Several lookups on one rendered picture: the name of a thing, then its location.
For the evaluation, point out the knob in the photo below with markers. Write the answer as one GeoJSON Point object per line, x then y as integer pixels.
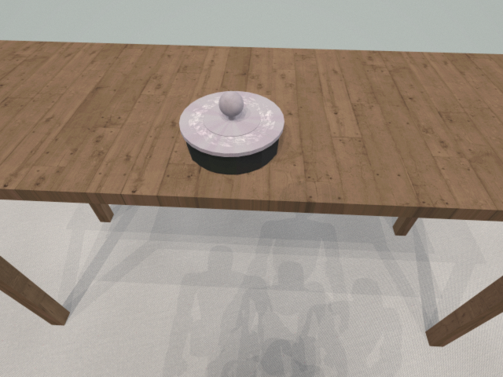
{"type": "Point", "coordinates": [231, 103]}

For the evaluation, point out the pot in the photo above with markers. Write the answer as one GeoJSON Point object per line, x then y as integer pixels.
{"type": "Point", "coordinates": [233, 165]}

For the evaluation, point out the lid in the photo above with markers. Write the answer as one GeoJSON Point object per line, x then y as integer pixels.
{"type": "Point", "coordinates": [207, 129]}

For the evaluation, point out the table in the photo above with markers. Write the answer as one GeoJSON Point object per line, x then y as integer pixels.
{"type": "Point", "coordinates": [378, 133]}

